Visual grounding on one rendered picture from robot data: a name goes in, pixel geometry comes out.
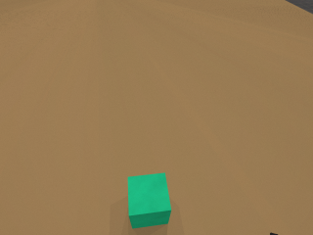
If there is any carton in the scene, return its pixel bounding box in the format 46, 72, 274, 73
127, 172, 171, 229

